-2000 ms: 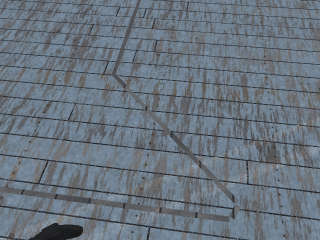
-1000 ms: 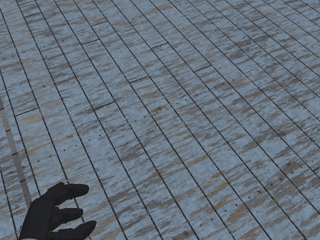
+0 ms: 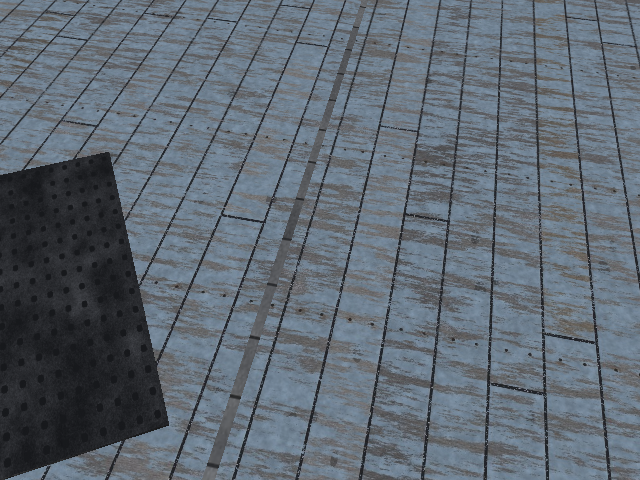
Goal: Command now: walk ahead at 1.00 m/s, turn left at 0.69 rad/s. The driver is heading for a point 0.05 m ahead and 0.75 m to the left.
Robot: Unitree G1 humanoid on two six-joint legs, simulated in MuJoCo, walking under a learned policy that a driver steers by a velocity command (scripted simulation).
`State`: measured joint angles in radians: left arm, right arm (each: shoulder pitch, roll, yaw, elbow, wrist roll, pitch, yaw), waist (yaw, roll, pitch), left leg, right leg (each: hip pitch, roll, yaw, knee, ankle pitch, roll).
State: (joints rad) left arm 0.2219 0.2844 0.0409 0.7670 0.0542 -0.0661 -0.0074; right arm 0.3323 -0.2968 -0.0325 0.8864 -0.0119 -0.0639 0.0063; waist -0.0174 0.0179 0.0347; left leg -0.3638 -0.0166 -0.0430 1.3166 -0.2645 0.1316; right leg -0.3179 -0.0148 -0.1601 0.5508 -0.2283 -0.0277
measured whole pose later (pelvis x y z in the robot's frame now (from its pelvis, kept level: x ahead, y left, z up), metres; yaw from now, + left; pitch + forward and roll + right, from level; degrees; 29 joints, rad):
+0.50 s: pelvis +0.45 +0.08 +0.00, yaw +25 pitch +1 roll +1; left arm 0.03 0.23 0.00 0.65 0.06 -0.05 0.00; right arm 0.39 -0.32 -0.08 0.86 -0.01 -0.04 -0.02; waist -0.06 0.00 0.06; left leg -0.30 -0.25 -0.02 0.52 -0.23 0.20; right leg -0.53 -0.13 0.12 1.29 -0.41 0.06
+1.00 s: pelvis +0.84 +0.23 +0.01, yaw +53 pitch +1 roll -3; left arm 0.40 0.34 0.08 0.80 0.03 -0.07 0.01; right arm 0.11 -0.38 -0.06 0.67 -0.04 0.00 0.07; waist 0.04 0.06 0.01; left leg -0.70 0.02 -0.01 1.26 -0.20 0.10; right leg -0.10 0.00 -0.16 0.39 -0.30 0.02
